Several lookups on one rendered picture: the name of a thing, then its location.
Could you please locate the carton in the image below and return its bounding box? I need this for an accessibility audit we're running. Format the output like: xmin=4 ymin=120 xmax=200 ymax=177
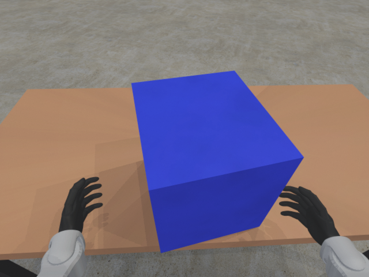
xmin=131 ymin=71 xmax=304 ymax=253

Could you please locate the left robot hand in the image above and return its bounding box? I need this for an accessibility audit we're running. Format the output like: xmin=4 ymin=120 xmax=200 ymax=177
xmin=59 ymin=177 xmax=103 ymax=233

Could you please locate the right robot hand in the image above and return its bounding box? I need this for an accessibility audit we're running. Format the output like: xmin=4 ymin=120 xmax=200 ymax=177
xmin=279 ymin=186 xmax=340 ymax=246

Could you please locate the robot left forearm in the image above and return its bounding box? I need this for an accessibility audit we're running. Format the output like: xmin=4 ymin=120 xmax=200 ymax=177
xmin=37 ymin=230 xmax=87 ymax=277

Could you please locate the robot right forearm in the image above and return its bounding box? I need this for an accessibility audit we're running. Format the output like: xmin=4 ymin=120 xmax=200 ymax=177
xmin=320 ymin=236 xmax=369 ymax=277

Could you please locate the table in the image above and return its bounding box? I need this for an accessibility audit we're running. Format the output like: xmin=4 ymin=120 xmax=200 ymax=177
xmin=0 ymin=84 xmax=369 ymax=277

